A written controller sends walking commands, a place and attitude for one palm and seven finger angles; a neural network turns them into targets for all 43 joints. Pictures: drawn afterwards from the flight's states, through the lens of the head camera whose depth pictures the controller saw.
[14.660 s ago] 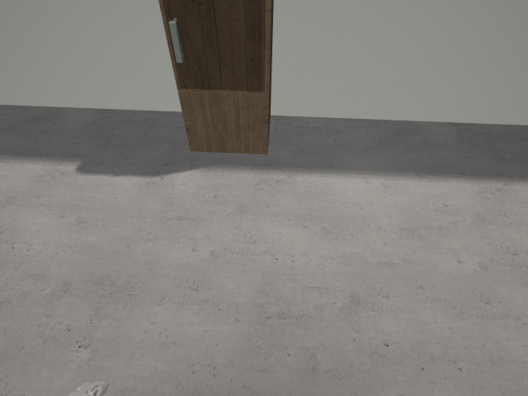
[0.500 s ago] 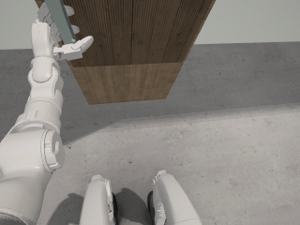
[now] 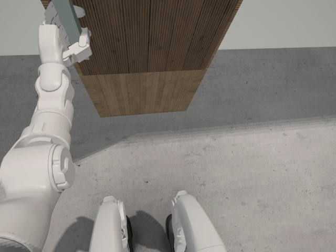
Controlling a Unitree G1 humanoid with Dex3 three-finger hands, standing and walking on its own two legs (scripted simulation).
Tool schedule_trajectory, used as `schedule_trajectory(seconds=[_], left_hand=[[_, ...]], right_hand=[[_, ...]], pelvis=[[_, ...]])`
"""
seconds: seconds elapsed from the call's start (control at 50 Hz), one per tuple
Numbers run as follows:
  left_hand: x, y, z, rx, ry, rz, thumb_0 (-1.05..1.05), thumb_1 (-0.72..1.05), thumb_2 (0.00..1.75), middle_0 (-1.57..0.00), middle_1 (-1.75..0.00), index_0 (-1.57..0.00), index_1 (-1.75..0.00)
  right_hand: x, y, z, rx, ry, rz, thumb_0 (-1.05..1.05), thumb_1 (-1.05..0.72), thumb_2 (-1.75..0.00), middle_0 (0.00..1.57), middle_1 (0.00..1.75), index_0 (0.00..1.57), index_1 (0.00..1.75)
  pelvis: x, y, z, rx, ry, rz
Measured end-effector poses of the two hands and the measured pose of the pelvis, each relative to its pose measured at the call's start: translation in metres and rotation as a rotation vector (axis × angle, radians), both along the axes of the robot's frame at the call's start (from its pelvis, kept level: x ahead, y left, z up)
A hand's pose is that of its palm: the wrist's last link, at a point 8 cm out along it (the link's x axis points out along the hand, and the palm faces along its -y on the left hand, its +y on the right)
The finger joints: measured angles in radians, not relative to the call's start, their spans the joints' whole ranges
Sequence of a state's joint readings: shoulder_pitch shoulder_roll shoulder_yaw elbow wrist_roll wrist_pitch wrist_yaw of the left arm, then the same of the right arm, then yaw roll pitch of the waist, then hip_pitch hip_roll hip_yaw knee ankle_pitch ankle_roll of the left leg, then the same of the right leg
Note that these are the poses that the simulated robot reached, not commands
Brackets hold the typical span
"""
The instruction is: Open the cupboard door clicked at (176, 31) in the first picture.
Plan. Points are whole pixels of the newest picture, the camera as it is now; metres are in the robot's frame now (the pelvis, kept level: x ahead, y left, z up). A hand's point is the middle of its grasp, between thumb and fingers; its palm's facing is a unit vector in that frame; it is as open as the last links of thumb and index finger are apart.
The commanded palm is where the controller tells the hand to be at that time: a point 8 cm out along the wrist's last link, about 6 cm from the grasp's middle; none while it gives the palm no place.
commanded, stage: pull the door open along its arc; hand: left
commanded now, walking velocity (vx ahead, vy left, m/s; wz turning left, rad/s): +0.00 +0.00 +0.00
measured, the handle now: (73, 22) +0.62 +0.14 +0.05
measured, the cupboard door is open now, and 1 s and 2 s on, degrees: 0 41 37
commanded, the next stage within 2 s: open thumb and fingers to let go in 0.92 s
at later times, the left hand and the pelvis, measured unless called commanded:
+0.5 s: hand (111, 96) +0.43 +0.07 +0.05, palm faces +0.28 -0.96 +0.09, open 6.5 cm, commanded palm +0.37 +0.10 +0.05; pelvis +0.02 -0.01 +0.04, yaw +2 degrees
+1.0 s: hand (159, 142) +0.33 -0.01 +0.06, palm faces +0.25 -0.97 -0.07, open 6.6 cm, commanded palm +0.29 +0.04 +0.05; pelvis +0.02 -0.05 +0.04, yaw +6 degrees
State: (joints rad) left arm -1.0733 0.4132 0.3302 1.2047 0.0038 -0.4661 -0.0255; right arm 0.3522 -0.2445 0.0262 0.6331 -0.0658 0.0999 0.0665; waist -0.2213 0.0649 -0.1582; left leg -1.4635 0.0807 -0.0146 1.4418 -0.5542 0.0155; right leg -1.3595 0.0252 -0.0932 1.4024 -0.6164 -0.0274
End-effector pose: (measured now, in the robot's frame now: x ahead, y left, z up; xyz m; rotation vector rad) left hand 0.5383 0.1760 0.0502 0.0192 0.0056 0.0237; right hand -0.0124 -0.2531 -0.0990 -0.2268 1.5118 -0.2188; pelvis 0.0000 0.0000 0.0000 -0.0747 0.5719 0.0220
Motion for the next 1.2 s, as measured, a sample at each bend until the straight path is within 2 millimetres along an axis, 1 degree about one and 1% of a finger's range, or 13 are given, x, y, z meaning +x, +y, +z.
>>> schedule_trajectory(seconds=[0.12,0.18,0.24,0.36,0.46,0.52,0.6,0.68,0.82,0.96,1.02,1.08,1.2], left_hand=[[-0.01,-0.001,0.0,-0.005,-0.002,-0.005,0.0,0.68,0.76,-0.32,-1.32,-0.3,-1.35],[-0.021,-0.003,0.0,-0.009,-0.002,-0.008,0.0,0.69,0.74,-0.31,-1.32,-0.3,-1.34],[-0.037,-0.007,0.0,-0.011,0.0,-0.012,0.0,0.68,0.72,-0.3,-1.31,-0.29,-1.33],[-0.083,-0.021,0.0,-0.026,0.007,-0.019,0.0,0.67,0.71,-0.28,-1.3,-0.28,-1.32],[-0.125,-0.047,0.0,-0.107,0.016,0.177,0.02,0.64,0.73,-0.27,-1.3,-0.32,-1.3],[-0.147,-0.065,0.001,-0.116,0.02,0.29,0.02,0.64,0.75,-0.26,-1.3,-0.32,-1.29],[-0.169,-0.085,0.003,-0.077,0.014,0.373,0.02,0.66,0.78,-0.27,-1.3,-0.31,-1.3],[-0.187,-0.098,0.004,-0.022,0.004,0.354,0.02,0.66,0.78,-0.27,-1.3,-0.28,-1.3],[-0.214,-0.117,0.008,0.005,0.039,0.295,0.02,0.64,0.73,-0.27,-1.28,-0.29,-1.32],[-0.236,-0.138,0.011,0.034,0.078,0.226,0.02,0.62,0.7,-0.26,-1.28,-0.32,-1.33],[-0.238,-0.141,0.011,0.041,0.072,0.238,0.02,0.62,0.71,-0.28,-1.28,-0.33,-1.33],[-0.234,-0.14,0.008,0.038,0.056,0.274,0.01,0.6,0.73,-0.3,-1.3,-0.34,-1.33],[-0.227,-0.136,0.004,0.026,0.037,0.331,0.0,0.54,0.74,-0.34,-1.31,-0.38,-1.33]], right_hand=[[0.007,0.0,0.002,0.012,-0.016,-0.013,0.0,-0.91,-0.9,0.2,0.3,0.2,0.29],[0.015,0.002,0.004,0.028,-0.033,-0.016,0.0,-0.91,-0.9,0.2,0.3,0.2,0.29],[0.028,0.003,0.007,0.048,-0.062,-0.016,0.01,-0.91,-0.9,0.2,0.3,0.2,0.29],[0.069,0.004,0.016,0.078,-0.156,0.019,0.01,-0.91,-0.9,0.2,0.3,0.2,0.29],[0.112,0.006,0.021,0.096,-0.259,0.105,0.01,-0.91,-0.9,0.2,0.3,0.2,0.29],[0.137,0.008,0.022,0.107,-0.322,0.16,0.01,-0.91,-0.9,0.2,0.3,0.2,0.29],[0.165,0.011,0.021,0.114,-0.396,0.229,0.01,-0.91,-0.9,0.2,0.3,0.2,0.29],[0.183,0.017,0.02,0.132,-0.46,0.263,0.01,-0.91,-0.9,0.2,0.3,0.2,0.29],[0.197,0.024,0.024,0.189,-0.541,0.283,0.01,-0.91,-0.9,0.2,0.3,0.2,0.29],[0.205,0.019,0.031,0.227,-0.6,0.292,0.01,-0.91,-0.9,0.2,0.3,0.2,0.29],[0.209,0.011,0.03,0.22,-0.617,0.299,0.01,-0.91,-0.9,0.2,0.3,0.2,0.29],[0.211,0.002,0.025,0.197,-0.619,0.306,0.01,-0.91,-0.9,0.2,0.3,0.2,0.29],[0.205,-0.018,0.013,0.164,-0.594,0.297,0.01,-0.91,-0.9,0.2,0.3,0.2,0.29]], pelvis=[[0.003,0.0,0.005,0.008,-0.009,-0.006],[0.006,0.0,0.01,0.015,-0.019,-0.009],[0.01,0.0,0.017,0.023,-0.033,-0.01],[0.019,-0.001,0.031,0.037,-0.067,-0.008],[0.023,-0.003,0.038,0.049,-0.093,-0.002],[0.024,-0.007,0.039,0.053,-0.103,0.006],[0.021,-0.013,0.036,0.058,-0.113,0.019],[0.017,-0.021,0.034,0.065,-0.132,0.03],[0.013,-0.036,0.039,0.081,-0.164,0.041],[0.016,-0.05,0.045,0.104,-0.184,0.045],[0.016,-0.055,0.044,0.11,-0.186,0.049],[0.014,-0.06,0.04,0.115,-0.182,0.052],[0.011,-0.067,0.032,0.124,-0.167,0.051]])
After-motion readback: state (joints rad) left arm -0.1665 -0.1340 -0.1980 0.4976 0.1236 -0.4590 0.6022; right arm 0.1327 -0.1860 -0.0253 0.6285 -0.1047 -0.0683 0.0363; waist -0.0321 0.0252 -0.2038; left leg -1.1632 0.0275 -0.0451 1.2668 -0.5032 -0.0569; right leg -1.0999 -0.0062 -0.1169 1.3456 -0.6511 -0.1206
